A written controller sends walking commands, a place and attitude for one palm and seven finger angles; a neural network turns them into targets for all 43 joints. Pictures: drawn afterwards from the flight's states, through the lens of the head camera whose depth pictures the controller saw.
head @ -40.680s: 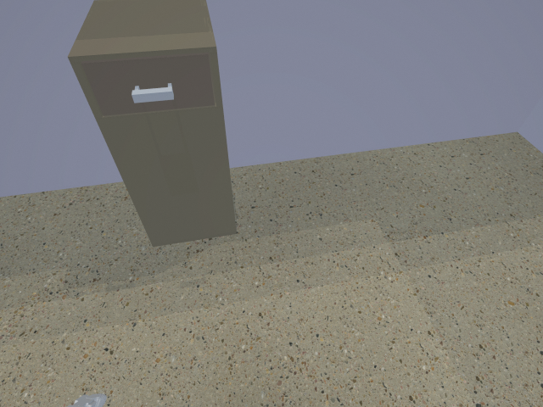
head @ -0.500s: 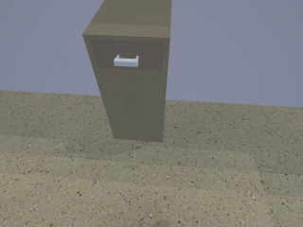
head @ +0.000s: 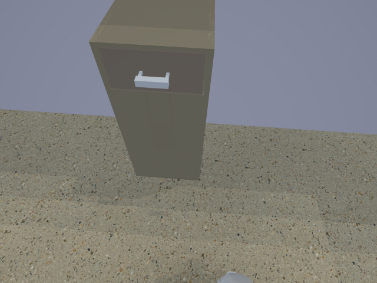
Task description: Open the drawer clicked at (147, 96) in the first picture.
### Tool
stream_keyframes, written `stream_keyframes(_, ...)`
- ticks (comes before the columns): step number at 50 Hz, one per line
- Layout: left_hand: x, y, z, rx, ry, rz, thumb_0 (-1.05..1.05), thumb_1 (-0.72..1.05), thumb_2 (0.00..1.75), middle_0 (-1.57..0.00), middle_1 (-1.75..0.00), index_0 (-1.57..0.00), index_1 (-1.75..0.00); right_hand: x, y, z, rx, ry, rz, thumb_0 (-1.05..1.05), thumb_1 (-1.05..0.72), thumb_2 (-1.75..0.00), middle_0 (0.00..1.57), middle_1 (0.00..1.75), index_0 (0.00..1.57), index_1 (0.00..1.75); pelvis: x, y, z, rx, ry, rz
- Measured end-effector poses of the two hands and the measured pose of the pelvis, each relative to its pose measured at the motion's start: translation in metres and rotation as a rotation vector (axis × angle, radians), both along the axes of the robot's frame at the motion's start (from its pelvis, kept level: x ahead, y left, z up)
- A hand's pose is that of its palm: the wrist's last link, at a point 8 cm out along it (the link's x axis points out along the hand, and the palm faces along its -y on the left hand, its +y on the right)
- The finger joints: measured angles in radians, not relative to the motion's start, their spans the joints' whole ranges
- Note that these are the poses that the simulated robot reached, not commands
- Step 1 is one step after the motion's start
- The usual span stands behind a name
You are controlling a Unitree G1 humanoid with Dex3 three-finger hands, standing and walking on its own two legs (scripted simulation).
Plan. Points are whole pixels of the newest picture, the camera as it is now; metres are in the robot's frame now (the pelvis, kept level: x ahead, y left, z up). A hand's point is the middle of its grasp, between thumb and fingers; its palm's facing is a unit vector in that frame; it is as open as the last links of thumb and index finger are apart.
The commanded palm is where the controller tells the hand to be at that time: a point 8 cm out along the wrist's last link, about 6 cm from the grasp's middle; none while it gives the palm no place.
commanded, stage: take the last steps up to it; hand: left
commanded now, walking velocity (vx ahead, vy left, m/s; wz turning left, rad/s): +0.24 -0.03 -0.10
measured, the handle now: (153, 78) +0.70 +0.14 -0.01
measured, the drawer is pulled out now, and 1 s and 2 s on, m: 0.00 0.00 0.00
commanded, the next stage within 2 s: come to a stop and stand still in 0.26 s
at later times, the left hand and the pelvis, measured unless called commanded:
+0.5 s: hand (147, 230) +0.27 +0.12 -0.18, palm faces +0.04 -0.98 -0.21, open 7.3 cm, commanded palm none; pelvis +0.17 -0.07 -0.02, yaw +2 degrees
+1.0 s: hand (151, 238) +0.24 +0.11 -0.17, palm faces +0.04 -0.95 -0.31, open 7.4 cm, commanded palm none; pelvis +0.19 -0.11 -0.01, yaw +2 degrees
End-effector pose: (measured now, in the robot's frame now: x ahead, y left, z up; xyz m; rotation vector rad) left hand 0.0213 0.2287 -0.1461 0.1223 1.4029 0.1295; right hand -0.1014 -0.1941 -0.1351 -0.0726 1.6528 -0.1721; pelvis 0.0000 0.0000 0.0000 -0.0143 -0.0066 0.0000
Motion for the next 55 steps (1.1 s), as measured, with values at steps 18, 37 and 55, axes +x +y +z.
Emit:
stream_keyframes(18, 0.143, -0.035, -0.019, 0.0, -0.041, -0.034, 0.01, 0.94, 0.9, -0.2, -0.3, -0.2, -0.3, 0.205, -0.07, -0.008, -0.107, -0.284, 0.045, 0.0, -0.91, -0.9, 0.2, 0.3, 0.2, 0.3, 0.119, -0.039, -0.012, 0.001, 0.03, -0.014)
stream_keyframes(37, 0.243, -0.053, -0.003, 0.085, -0.124, 0.005, 0.0, 0.91, 0.9, -0.2, -0.3, -0.2, -0.3, 0.369, -0.12, -0.01, -0.104, -0.372, 0.131, 0.0, -0.91, -0.9, 0.2, 0.3, 0.2, 0.3, 0.191, -0.07, -0.009, 0.025, 0.018, 0.006)
stream_keyframes(55, 0.189, -0.088, 0.021, 0.141, -0.046, 0.035, 0.0, 0.91, 0.9, -0.2, -0.3, -0.2, -0.3, 0.376, -0.163, -0.012, -0.057, -0.348, 0.147, 0.0, -0.91, -0.9, 0.2, 0.3, 0.2, 0.3, 0.186, -0.112, 0.002, 0.06, 0.016, 0.025)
